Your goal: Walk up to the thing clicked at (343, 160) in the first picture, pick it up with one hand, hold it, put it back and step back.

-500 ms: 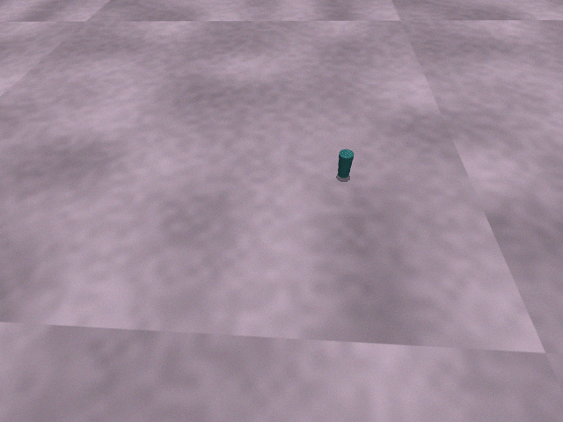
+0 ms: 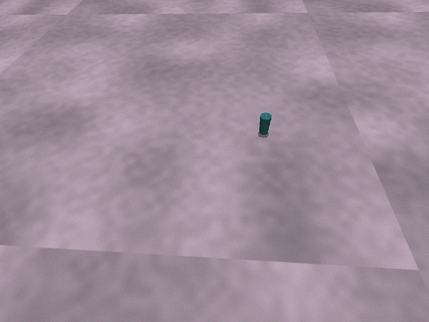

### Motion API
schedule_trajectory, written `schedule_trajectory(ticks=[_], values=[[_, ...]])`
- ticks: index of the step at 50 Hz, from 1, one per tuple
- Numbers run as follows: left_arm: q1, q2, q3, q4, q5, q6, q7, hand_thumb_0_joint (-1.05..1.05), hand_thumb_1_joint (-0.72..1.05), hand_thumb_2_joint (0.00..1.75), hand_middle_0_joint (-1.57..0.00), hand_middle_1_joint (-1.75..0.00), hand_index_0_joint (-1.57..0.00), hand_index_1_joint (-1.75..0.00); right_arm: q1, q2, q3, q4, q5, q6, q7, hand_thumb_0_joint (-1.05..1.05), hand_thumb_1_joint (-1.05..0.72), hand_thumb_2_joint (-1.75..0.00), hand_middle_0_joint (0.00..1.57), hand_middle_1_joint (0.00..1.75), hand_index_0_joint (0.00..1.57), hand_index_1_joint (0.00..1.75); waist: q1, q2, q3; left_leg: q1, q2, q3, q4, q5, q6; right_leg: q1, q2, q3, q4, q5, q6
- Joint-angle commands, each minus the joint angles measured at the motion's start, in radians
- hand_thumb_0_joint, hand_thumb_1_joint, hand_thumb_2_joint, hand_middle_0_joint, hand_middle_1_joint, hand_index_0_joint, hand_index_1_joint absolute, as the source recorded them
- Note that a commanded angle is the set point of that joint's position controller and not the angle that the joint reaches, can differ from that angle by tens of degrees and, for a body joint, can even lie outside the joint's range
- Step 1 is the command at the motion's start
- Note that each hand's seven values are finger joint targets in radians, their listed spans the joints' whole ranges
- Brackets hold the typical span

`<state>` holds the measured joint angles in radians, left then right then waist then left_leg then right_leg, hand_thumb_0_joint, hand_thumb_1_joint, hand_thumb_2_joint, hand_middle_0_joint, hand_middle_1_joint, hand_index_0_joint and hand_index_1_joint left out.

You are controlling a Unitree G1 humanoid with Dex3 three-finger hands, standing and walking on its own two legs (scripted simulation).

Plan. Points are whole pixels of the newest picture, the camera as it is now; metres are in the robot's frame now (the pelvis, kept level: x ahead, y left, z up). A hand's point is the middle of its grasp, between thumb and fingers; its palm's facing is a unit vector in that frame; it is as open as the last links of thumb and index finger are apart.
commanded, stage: stand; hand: left
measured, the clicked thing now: (264, 124) +1.43 -0.30 -0.71
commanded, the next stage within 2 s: walk up in 0.62 s
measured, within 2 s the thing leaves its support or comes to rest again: neither
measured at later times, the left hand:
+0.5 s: hand out of the picture +0.08 +0.25 -0.16, palm faces -0.03 -0.94 -0.34, open 7.4 cm
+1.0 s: hand (140, 307) +0.20 +0.19 -0.15, palm faces -0.16 -0.89 -0.43, open 7.4 cm
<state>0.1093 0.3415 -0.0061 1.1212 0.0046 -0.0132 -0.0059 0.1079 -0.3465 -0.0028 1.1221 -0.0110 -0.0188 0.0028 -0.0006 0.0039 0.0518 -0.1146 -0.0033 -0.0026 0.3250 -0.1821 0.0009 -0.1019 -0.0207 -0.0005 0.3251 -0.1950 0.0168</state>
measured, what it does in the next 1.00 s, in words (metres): steps to the right: right foot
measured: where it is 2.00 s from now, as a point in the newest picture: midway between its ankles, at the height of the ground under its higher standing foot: (270, 268)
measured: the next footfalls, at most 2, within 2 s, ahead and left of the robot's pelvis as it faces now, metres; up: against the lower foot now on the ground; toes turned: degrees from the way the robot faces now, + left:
right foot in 0.94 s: +0.17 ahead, -0.25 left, +0.00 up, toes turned -14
left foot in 1.40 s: +0.44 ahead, -0.05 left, +0.00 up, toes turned -12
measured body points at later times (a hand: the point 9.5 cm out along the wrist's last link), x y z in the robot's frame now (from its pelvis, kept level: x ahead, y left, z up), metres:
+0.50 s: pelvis +0.01 +0.00 +0.00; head +0.02 -0.01 +0.45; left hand +0.08 +0.29 -0.13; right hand +0.08 -0.30 -0.13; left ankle +0.00 +0.12 -0.75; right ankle -0.01 -0.13 -0.75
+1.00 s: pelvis +0.08 -0.10 -0.04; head +0.08 -0.13 +0.41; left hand +0.20 +0.23 -0.12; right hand +0.07 -0.46 -0.16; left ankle +0.00 +0.11 -0.73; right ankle +0.14 -0.24 -0.75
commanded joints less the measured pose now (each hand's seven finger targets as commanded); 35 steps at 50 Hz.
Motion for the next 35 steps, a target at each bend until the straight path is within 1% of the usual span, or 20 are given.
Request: schedule_trajectory(ticks=[1,2,5,6,7,8,9,14,16,20,22,24,25,26,30,31,32,33,34,35], values=[[-0.036,0.211,0.042,-0.055,0.003,-0.020,0.018,0.00,0.90,0.90,-0.20,-0.30,-0.20,-0.30,-0.042,-0.209,-0.036,-0.056,0.004,-0.020,-0.013,0.00,-0.90,-0.90,0.20,0.30,0.20,0.30,0.004,-0.007,-0.090,0.024,0.130,-0.100,-0.042,0.190,0.024,0.013,-0.111,0.075,-0.034,0.170,-0.039],[-0.040,0.209,0.041,-0.055,0.002,-0.021,0.017,0.00,0.90,0.90,-0.20,-0.30,-0.20,-0.30,-0.037,-0.209,-0.035,-0.056,0.004,-0.020,-0.014,0.00,-0.90,-0.90,0.20,0.30,0.20,0.30,0.002,-0.012,-0.088,0.022,0.130,-0.098,-0.038,0.194,0.025,0.020,-0.116,0.082,-0.037,0.180,-0.039],[-0.032,0.210,0.041,-0.053,0.002,-0.021,0.016,0.00,0.90,0.90,-0.20,-0.30,-0.20,-0.30,-0.030,-0.206,-0.034,-0.051,0.004,-0.019,-0.013,0.00,-0.90,-0.90,0.20,0.30,0.20,0.30,0.001,-0.005,-0.070,0.020,0.126,-0.097,-0.047,0.153,0.022,-0.005,-0.111,0.081,-0.051,0.143,-0.036],[-0.030,0.209,0.041,-0.055,0.002,-0.021,0.016,0.00,0.90,0.90,-0.20,-0.30,-0.20,-0.30,-0.039,-0.208,-0.034,-0.055,0.004,-0.018,-0.012,0.00,-0.90,-0.90,0.20,0.30,0.20,0.30,0.005,-0.005,-0.078,0.027,0.130,-0.100,-0.046,0.155,0.025,0.000,-0.112,0.080,-0.051,0.139,-0.037],[-0.038,0.214,0.043,-0.057,0.005,-0.020,0.017,0.00,0.90,0.90,-0.20,-0.30,-0.20,-0.30,-0.036,-0.207,-0.036,-0.056,0.003,-0.019,-0.014,0.00,-0.90,-0.90,0.20,0.30,0.20,0.30,0.000,-0.016,-0.092,0.034,0.132,-0.097,-0.040,0.174,0.025,0.007,-0.114,0.080,-0.043,0.163,-0.040],[-0.040,0.212,0.042,-0.061,0.005,-0.020,0.017,0.00,0.90,0.90,-0.20,-0.30,-0.20,-0.30,-0.034,-0.206,-0.034,-0.055,0.004,-0.019,-0.013,0.00,-0.90,-0.90,0.20,0.30,0.20,0.30,0.001,-0.010,-0.093,0.038,0.131,-0.098,-0.042,0.189,0.021,0.001,-0.113,0.079,-0.041,0.171,-0.040],[-0.041,0.207,0.041,-0.058,0.001,-0.020,0.018,0.00,0.90,0.90,-0.20,-0.30,-0.20,-0.30,-0.037,-0.210,-0.034,-0.053,0.004,-0.019,-0.013,0.00,-0.90,-0.90,0.20,0.30,0.20,0.30,0.001,0.009,-0.079,0.021,0.128,-0.094,-0.044,0.173,0.022,0.005,-0.114,0.083,-0.047,0.166,-0.038],[-0.035,0.216,0.043,-0.057,0.003,-0.021,0.018,0.00,0.90,0.90,-0.20,-0.30,-0.20,-0.30,-0.035,-0.207,-0.035,-0.055,0.003,-0.018,-0.014,0.00,-0.90,-0.90,0.20,0.30,0.20,0.30,0.002,-0.013,-0.096,0.037,0.131,-0.094,-0.040,0.197,0.023,0.018,-0.116,0.081,-0.041,0.183,-0.040],[-0.035,0.214,0.043,-0.057,0.002,-0.020,0.017,0.00,0.90,0.90,-0.20,-0.30,-0.20,-0.30,-0.026,-0.209,-0.033,-0.050,0.003,-0.019,-0.014,0.00,-0.90,-0.90,0.20,0.30,0.20,0.30,0.003,0.000,-0.096,0.025,0.131,-0.093,-0.045,0.192,0.023,0.029,-0.117,0.081,-0.039,0.187,-0.040],[-0.033,0.211,0.042,-0.055,0.001,-0.021,0.017,0.00,0.90,0.90,-0.20,-0.30,-0.20,-0.30,-0.034,-0.212,-0.034,-0.053,0.005,-0.020,-0.014,0.00,-0.90,-0.90,0.20,0.30,0.20,0.30,0.005,0.000,-0.097,0.043,0.133,-0.094,-0.038,0.234,0.023,0.025,-0.117,0.080,-0.037,0.216,-0.039],[-0.033,0.213,0.042,-0.055,0.002,-0.019,0.017,0.00,0.90,0.90,-0.20,-0.30,-0.20,-0.30,-0.031,-0.211,-0.035,-0.051,0.004,-0.020,-0.015,0.00,-0.90,-0.90,0.20,0.30,0.20,0.30,0.004,-0.003,-0.097,0.047,0.134,-0.096,-0.043,0.217,0.021,0.016,-0.115,0.078,-0.038,0.193,-0.041],[-0.037,0.209,0.040,-0.059,0.002,-0.021,0.018,0.00,0.90,0.90,-0.20,-0.30,-0.20,-0.30,-0.037,-0.210,-0.033,-0.054,0.004,-0.020,-0.014,0.00,-0.90,-0.90,0.20,0.30,0.20,0.30,0.006,-0.001,-0.092,0.035,0.134,-0.094,-0.037,0.238,0.023,0.028,-0.118,0.078,-0.042,0.224,-0.039],[-0.038,0.213,0.041,-0.058,0.003,-0.020,0.019,0.00,0.90,0.90,-0.20,-0.30,-0.20,-0.30,-0.030,-0.208,-0.034,-0.053,0.005,-0.019,-0.015,0.00,-0.90,-0.90,0.20,0.30,0.20,0.30,0.001,-0.004,-0.092,0.034,0.131,-0.092,-0.040,0.214,0.022,0.023,-0.117,0.078,-0.045,0.205,-0.037],[-0.036,0.216,0.042,-0.058,0.004,-0.022,0.019,0.00,0.90,0.90,-0.20,-0.30,-0.20,-0.30,-0.030,-0.211,-0.036,-0.053,0.004,-0.018,-0.015,0.00,-0.90,-0.90,0.20,0.30,0.20,0.30,0.003,-0.015,-0.101,0.042,0.135,-0.094,-0.037,0.227,0.024,0.033,-0.118,0.076,-0.040,0.214,-0.039],[-0.033,0.216,0.042,-0.059,0.003,-0.022,0.019,0.00,0.90,0.90,-0.20,-0.30,-0.20,-0.30,-0.031,-0.214,-0.037,-0.054,0.005,-0.016,-0.015,0.00,-0.90,-0.90,0.20,0.30,0.20,0.30,0.002,-0.004,-0.093,0.048,0.134,-0.093,-0.036,0.215,0.023,0.019,-0.117,0.078,-0.047,0.207,-0.040],[0.016,0.304,0.114,-0.150,0.031,-0.021,-0.019,0.00,0.90,0.90,-0.20,-0.30,-0.20,-0.30,0.048,-0.323,-0.113,-0.128,-0.022,-0.045,-0.002,0.00,-0.90,-0.90,0.20,0.30,0.20,0.30,-0.037,-0.036,-0.181,0.187,0.120,-0.072,0.062,-0.269,0.091,-0.118,-0.044,0.096,0.067,-0.208,-0.076],[-0.055,0.287,0.114,-0.160,0.036,-0.012,-0.033,0.00,0.90,0.90,-0.20,-0.30,-0.20,-0.30,0.114,-0.341,-0.129,-0.104,-0.027,-0.053,0.001,0.00,-0.90,-0.90,0.20,0.30,0.20,0.30,-0.080,0.023,-0.084,0.246,0.179,-0.155,0.001,-0.486,0.132,-0.373,-0.022,0.064,0.169,-0.379,-0.072],[-0.119,0.254,0.108,-0.195,0.037,-0.003,-0.047,0.00,0.90,0.90,-0.20,-0.30,-0.20,-0.30,0.156,-0.377,-0.150,-0.100,-0.032,-0.057,0.000,0.00,-0.90,-0.90,0.20,0.30,0.20,0.30,-0.116,0.155,-0.014,0.294,0.315,-0.312,-0.134,-0.615,0.188,-0.569,0.009,-0.006,0.393,-0.297,-0.051],[-0.156,0.262,0.112,-0.225,0.048,0.000,-0.055,0.00,0.90,0.90,-0.20,-0.30,-0.20,-0.30,0.160,-0.391,-0.159,-0.120,-0.025,-0.062,0.000,0.00,-0.90,-0.90,0.20,0.30,0.20,0.30,-0.124,0.136,0.042,0.219,0.436,-0.392,-0.192,-0.575,0.236,-0.651,-0.039,0.054,0.526,-0.287,-0.042],[-0.135,0.267,0.113,-0.241,0.043,-0.005,-0.059,0.00,0.90,0.90,-0.20,-0.30,-0.20,-0.30,0.126,-0.398,-0.161,-0.147,-0.024,-0.069,0.000,0.00,-0.90,-0.90,0.20,0.30,0.20,0.30,-0.100,0.096,0.072,0.132,0.477,-0.416,-0.220,-0.543,0.255,-0.638,-0.075,0.107,0.579,-0.267,-0.042]])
